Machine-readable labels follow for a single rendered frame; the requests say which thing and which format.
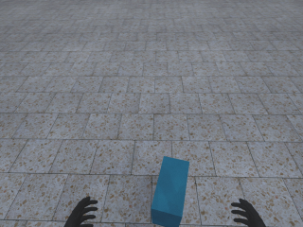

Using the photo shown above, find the carton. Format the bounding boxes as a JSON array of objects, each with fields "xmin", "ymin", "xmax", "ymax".
[{"xmin": 151, "ymin": 156, "xmax": 189, "ymax": 227}]

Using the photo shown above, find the left robot hand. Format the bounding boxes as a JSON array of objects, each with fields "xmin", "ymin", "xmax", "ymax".
[{"xmin": 63, "ymin": 196, "xmax": 98, "ymax": 227}]

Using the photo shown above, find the right robot hand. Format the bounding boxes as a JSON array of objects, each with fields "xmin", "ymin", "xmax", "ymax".
[{"xmin": 231, "ymin": 198, "xmax": 266, "ymax": 227}]

